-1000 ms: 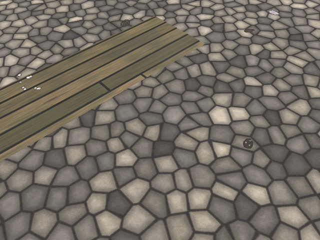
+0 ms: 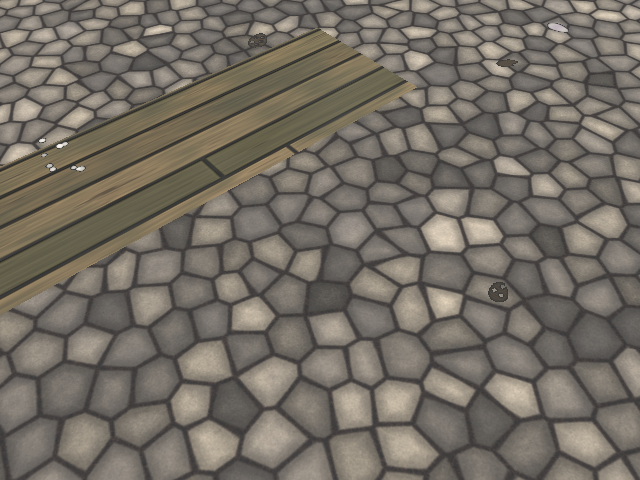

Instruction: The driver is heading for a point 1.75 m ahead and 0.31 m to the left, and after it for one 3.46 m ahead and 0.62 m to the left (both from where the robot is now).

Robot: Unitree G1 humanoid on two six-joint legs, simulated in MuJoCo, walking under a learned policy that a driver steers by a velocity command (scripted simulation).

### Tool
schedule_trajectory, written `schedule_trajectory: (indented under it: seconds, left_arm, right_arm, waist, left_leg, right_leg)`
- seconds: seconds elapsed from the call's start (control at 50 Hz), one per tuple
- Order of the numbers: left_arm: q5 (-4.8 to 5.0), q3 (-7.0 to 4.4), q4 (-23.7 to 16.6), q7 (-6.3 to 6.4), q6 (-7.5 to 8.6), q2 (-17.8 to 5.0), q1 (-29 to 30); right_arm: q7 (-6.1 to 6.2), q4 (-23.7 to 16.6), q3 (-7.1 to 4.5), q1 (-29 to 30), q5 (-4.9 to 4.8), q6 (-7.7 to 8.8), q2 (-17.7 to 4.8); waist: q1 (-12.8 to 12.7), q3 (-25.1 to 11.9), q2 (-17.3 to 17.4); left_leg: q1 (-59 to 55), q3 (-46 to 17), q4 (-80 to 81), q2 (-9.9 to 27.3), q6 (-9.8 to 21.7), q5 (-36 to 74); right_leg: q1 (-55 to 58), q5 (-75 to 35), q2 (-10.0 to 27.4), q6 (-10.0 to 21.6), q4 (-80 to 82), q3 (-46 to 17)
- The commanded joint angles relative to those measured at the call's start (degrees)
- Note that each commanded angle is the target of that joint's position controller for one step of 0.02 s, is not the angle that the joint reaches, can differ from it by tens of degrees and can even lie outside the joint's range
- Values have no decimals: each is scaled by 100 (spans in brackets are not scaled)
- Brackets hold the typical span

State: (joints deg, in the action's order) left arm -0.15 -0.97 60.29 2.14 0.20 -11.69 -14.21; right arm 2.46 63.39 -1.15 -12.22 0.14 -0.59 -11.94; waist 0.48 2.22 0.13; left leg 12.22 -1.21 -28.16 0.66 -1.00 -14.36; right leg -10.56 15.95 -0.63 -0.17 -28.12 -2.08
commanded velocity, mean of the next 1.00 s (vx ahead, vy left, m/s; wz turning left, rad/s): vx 0.28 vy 0.00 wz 0.01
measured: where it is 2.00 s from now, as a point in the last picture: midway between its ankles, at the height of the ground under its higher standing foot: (286, 338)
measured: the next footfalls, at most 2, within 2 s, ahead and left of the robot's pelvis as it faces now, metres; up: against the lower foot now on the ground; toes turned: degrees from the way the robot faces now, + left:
right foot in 0.90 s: +0.43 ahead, -0.11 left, +0.00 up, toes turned -2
left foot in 1.48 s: +0.71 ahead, +0.16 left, +0.00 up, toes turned +19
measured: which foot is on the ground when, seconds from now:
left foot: down 0.00-0.92, up 0.94-1.00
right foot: down 0.00-0.50, up 0.52-0.88, down 0.90-1.00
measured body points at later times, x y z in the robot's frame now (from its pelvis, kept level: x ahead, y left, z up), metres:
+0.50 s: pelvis +0.05 +0.02 -0.01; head +0.05 +0.03 +0.44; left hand +0.02 +0.27 -0.17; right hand +0.05 -0.23 -0.16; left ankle +0.01 +0.12 -0.74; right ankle -0.01 -0.12 -0.74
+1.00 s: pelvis +0.30 -0.02 -0.01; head +0.33 -0.03 +0.43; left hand +0.47 +0.23 -0.12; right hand +0.25 -0.28 -0.16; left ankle +0.12 +0.12 -0.64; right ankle +0.39 -0.11 -0.74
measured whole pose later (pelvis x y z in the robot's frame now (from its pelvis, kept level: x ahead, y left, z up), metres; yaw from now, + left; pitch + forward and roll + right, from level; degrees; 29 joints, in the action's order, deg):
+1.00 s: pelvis +0.30 -0.02 -0.01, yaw +2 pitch +1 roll +0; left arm 0.7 -2.5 50.5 -2.0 6.0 -13.6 -2.5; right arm 0.5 59.3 -1.5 -24.5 -2.0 5.2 -12.8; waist 1.9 2.5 1.0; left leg 13.7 -4.3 -66.9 0.4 2.2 -23.9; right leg -24.7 9.0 -1.3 3.8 -32.4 4.5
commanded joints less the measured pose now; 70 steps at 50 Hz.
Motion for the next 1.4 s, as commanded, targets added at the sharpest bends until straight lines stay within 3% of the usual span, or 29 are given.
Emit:
schedule_trajectory:
  seconds: [0.02, 0.2, 0.26, 0.32, 0.4, 0.42, 0.46, 0.48, 0.5, 0.52, 0.54, 0.56, 0.6, 0.66, 0.74, 0.82, 0.86, 0.88, 0.9, 0.92, 0.94, 0.96, 0.98, 1.0, 1.06, 1.12, 1.26, 1.34, 1.4]
  left_arm:
    - [3, -83, -74, 16, 38, -549, -222]
    - [12, -47, 88, 21, 32, -465, -363]
    - [72, -93, 148, 61, 1, -567, -497]
    - [128, -122, 55, 40, 141, -591, -570]
    - [194, -247, 124, -60, 332, -883, -1080]
    - [201, -270, 83, -73, 347, -951, -1018]
    - [212, -258, -115, -96, 361, -939, -565]
    - [234, -234, -314, -108, 375, -863, -59]
    - [250, -157, -538, -112, 450, -555, 391]
    - [188, -114, -741, -113, 596, -366, 418]
    - [185, -151, -745, -142, 697, -554, 429]
    - [245, -150, -716, -210, 753, -530, 334]
    - [255, -184, -776, -275, 799, -571, 533]
    - [194, -185, -916, -374, 713, -383, 801]
    - [147, -23, -1378, -419, 619, -135, 1841]
    - [203, -109, -1609, -447, 584, -581, 2114]
    - [191, -253, -1508, -446, 603, -855, 1566]
    - [211, -379, -1252, -421, 586, -1048, 722]
    - [230, -495, -982, -379, 550, -1267, -222]
    - [55, -624, -842, -334, 527, -1827, -1054]
    - [38, -532, -759, -368, 508, -1592, -1194]
    - [84, -409, -798, -387, 554, -1207, -620]
    - [90, -335, -906, -382, 589, -959, -52]
    - [49, -283, -924, -414, 654, -797, 384]
    - [-55, -234, -760, -443, 737, -504, 627]
    - [-62, -286, -594, -360, 782, -738, 434]
    - [-61, -309, -506, -104, 689, -1009, -99]
    - [14, -348, -375, -77, 519, -1129, -661]
    - [56, -403, -454, -67, 373, -1287, -594]
  right_arm:
    - [19, -107, -73, -198, -1, 41, -552]
    - [24, -54, -40, -395, -9, 52, -466]
    - [57, -5, -74, -556, -68, 36, -516]
    - [23, -141, -75, -520, -101, 204, -444]
    - [-138, -351, -33, -337, -145, 507, -149]
    - [-169, -384, -25, -352, -165, 566, -116]
    - [-201, -285, -32, -767, -189, 643, -105]
    - [-204, -81, -70, -1374, -187, 665, -198]
    - [-204, 161, -204, -2140, -188, 696, -630]
    - [-257, 293, -417, -2895, -198, 725, -1395]
    - [-279, 227, -291, -2774, -70, 763, -1019]
    - [-290, 104, -217, -2446, -17, 790, -757]
    - [-330, -45, -125, -2057, -44, 746, -581]
    - [-247, -91, 6, -2082, -20, 574, -272]
    - [-79, -361, -50, -1793, 1, 551, -754]
    - [-65, -287, -169, -1946, -142, 588, -921]
    - [-78, -321, -226, -1851, -77, 518, -1018]
    - [-87, -359, -227, -1786, -22, 450, -991]
    - [-107, -461, -197, -1686, 22, 419, -947]
    - [-188, -595, -15, -2255, 72, 477, -270]
    - [-227, -475, 92, -2448, -79, 628, 89]
    - [-241, -659, -82, -1859, -268, 746, -509]
    - [-213, -850, -144, -1278, -363, 779, -730]
    - [-154, -900, -174, -1034, -322, 746, -695]
    - [-97, -786, -253, -1387, -239, 444, -364]
    - [-67, -1030, -323, -945, -184, 313, -422]
    - [-305, -1565, -306, 472, -121, 441, -372]
    - [-478, -2003, -214, 1236, -128, 445, -261]
    - [-605, -2282, -251, 1307, -157, 437, -390]
  waist:
    - [-7, 65, -12]
    - [-20, 96, -5]
    - [-31, 213, -56]
    - [-74, 681, -142]
    - [-223, 537, -861]
    - [-158, 581, -1003]
    - [184, 702, -916]
    - [506, 703, -684]
    - [787, 645, 315]
    - [930, 285, 1842]
    - [742, 212, 1281]
    - [512, 321, 773]
    - [333, 408, 312]
    - [250, 371, 478]
    - [288, 611, 544]
    - [119, 663, 623]
    - [-255, 107, 759]
    - [-661, -423, 801]
    - [-1087, -962, 741]
    - [-918, -1956, -539]
    - [-832, -2738, -1483]
    - [-751, -1669, -1063]
    - [-563, -895, -660]
    - [-328, -469, -218]
    - [124, -205, -506]
    - [165, 113, -405]
    - [-217, 286, -113]
    - [-518, 481, -19]
    - [-359, 332, -237]
  left_leg:
    - [-47, -24, 469, 47, 108, 483]
    - [-12, -16, 473, 34, 121, 496]
    - [267, 141, 308, -179, 271, -1809]
    - [829, -115, 177, -12, 490, -2437]
    - [1359, 293, -913, -213, 445, -1276]
    - [1275, 332, -1069, -190, 507, -1039]
    - [400, 261, -466, -141, 700, -992]
    - [-408, 35, 95, -52, 772, -854]
    - [-1287, -1118, 734, 493, 1021, -1123]
    - [-2410, -3213, 1481, 1691, 1608, -484]
    - [-2600, -3801, 1500, 2075, 1741, 134]
    - [-2571, -3341, 1375, 2009, 1640, 621]
    - [-2527, -2281, 1481, 1732, 1422, 1476]
    - [-2016, -1195, 1800, 1242, 1115, 2038]
    - [-401, -453, 2393, 871, 1065, 1647]
    - [-1059, -390, 2290, 1247, 981, 2237]
    - [-1583, -224, 1353, 1314, 813, 4291]
    - [-1534, -63, 354, 1167, 701, 5117]
    - [-767, 37, -935, 952, 532, 4753]
    - [1365, 163, -3260, 180, 246, 2213]
    - [2216, -518, -4810, -487, 200, -1621]
    - [2748, -838, -5344, -141, 359, -1453]
    - [2796, -613, -5241, 190, 460, -938]
    - [2497, -518, -4874, 463, 474, -472]
    - [1666, -536, -4218, 766, 519, -103]
    - [2257, -604, -3849, 805, 452, 410]
    - [2864, -177, -1745, 642, 327, 2095]
    - [3294, 170, -1057, 569, 424, 1727]
    - [2875, 592, -812, 275, 638, 888]
  right_leg:
    - [-317, -558, 108, 94, 580, -67]
    - [-341, -564, 94, 90, 579, -39]
    - [-617, 1816, -51, 272, 526, 24]
    - [-972, 2671, 283, 581, 641, -465]
    - [-279, 2972, 1198, 1144, 1352, -1923]
    - [-362, 2949, 1450, 1276, 1547, -2300]
    - [-1023, 2509, 1336, 1170, 1368, -2081]
    - [-1552, 1891, 975, 928, 875, -1488]
    - [-2406, 894, 253, 512, -572, -363]
    - [-3425, 710, -279, 199, -2552, 398]
    - [-4056, 1396, -129, 251, -3701, -95]
    - [-4320, 1147, 114, 377, -4318, -270]
    - [-4681, 422, 462, 481, -4372, -101]
    - [-4171, -165, 637, 349, -3587, 241]
    - [-2469, -1443, 286, 97, -1278, 623]
    - [-2037, -1683, 189, 333, -385, 471]
    - [-1278, -1427, -44, 537, -388, 567]
    - [-311, -1277, -215, 686, -453, 662]
    - [1094, -1233, 44, 878, -485, 378]
    - [3384, -327, 1644, 1640, -320, -1956]
    - [3731, 664, 2517, 2093, 1034, -4334]
    - [2774, 961, 2277, 1719, 1323, -3845]
    - [1712, 592, 2129, 1468, 1422, -2792]
    - [748, -39, 1913, 1304, 1624, -2022]
    - [-387, -563, 1419, 1059, 2056, -690]
    - [-484, -870, 1445, 1163, 2346, -170]
    - [378, -1673, 1382, 962, 2372, 827]
    - [1432, -2175, 1634, 931, 1996, 1093]
    - [1840, -3928, 1751, 798, 1299, 1345]
Keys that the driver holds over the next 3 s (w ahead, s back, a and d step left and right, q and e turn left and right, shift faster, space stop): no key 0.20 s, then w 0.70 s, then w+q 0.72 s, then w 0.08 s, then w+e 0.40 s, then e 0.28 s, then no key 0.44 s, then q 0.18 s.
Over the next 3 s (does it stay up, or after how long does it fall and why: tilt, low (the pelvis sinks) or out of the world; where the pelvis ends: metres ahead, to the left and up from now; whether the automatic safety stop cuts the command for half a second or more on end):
stays up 1.16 0.17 -0.01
